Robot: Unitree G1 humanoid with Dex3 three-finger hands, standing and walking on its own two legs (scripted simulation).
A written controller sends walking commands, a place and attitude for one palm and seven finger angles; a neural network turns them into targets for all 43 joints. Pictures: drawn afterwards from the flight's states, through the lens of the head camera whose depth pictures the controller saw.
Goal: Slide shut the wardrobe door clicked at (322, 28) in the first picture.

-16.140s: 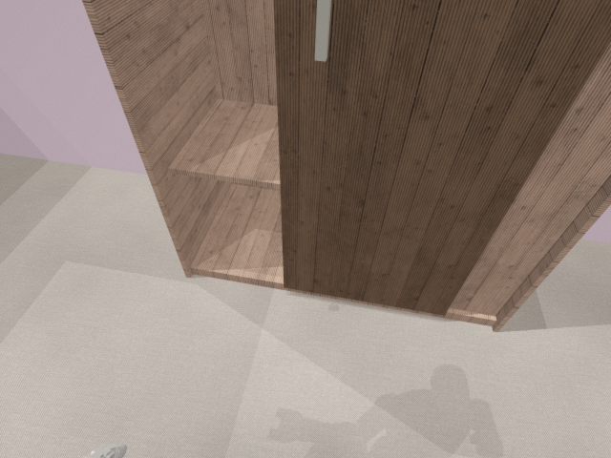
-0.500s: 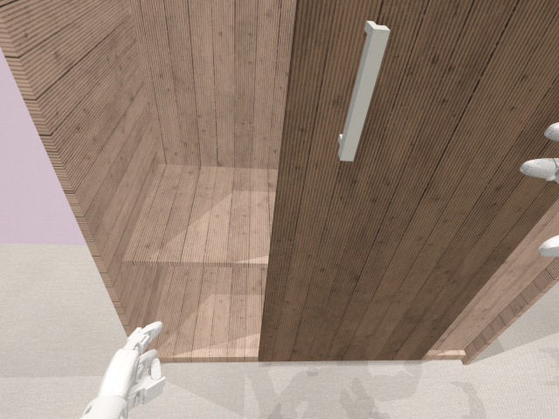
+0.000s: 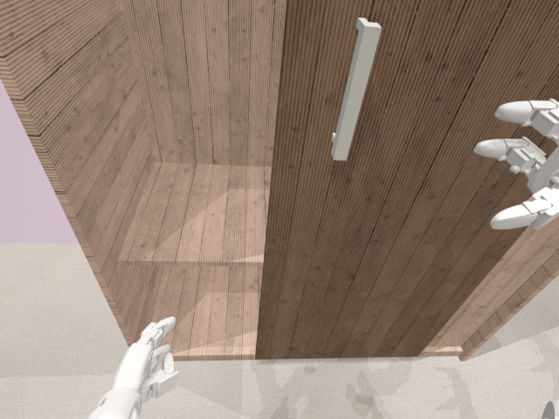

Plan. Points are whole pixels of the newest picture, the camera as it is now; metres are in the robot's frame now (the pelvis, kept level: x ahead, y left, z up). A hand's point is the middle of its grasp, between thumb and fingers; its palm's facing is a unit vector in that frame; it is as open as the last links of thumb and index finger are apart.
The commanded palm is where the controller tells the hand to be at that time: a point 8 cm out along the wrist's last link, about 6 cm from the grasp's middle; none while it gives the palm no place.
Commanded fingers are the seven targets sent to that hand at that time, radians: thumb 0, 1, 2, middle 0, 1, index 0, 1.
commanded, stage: move the hooked fingers beside the handle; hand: right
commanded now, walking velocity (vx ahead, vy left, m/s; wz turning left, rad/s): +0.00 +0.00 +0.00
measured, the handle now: (349, 93) +0.50 -0.08 +0.27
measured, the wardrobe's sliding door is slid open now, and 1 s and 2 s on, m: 0.38 0.38 0.38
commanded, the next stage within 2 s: none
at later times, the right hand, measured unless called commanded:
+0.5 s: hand (473, 149) +0.35 -0.20 +0.28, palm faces +0.00 +1.00 -0.08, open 14.0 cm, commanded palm +0.33 -0.25 +0.27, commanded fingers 0.00 0.50 -0.30 0.30 1.20 0.30 1.20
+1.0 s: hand (436, 125) +0.39 -0.17 +0.29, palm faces +0.00 +1.00 -0.04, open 14.0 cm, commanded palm +0.37 -0.22 +0.27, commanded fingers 0.00 0.50 -0.30 0.30 1.20 0.30 1.20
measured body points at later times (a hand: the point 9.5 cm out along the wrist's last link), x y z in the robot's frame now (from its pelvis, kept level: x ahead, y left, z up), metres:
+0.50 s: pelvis +0.01 +0.01 +0.00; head -0.02 +0.04 +0.45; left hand +0.22 +0.23 -0.07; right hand +0.34 -0.26 +0.29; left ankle +0.01 +0.09 -0.74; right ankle +0.03 -0.08 -0.74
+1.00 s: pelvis +0.01 +0.02 +0.00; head -0.02 +0.05 +0.45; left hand +0.19 +0.25 -0.09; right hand +0.38 -0.23 +0.29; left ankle +0.01 +0.09 -0.74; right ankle +0.03 -0.08 -0.74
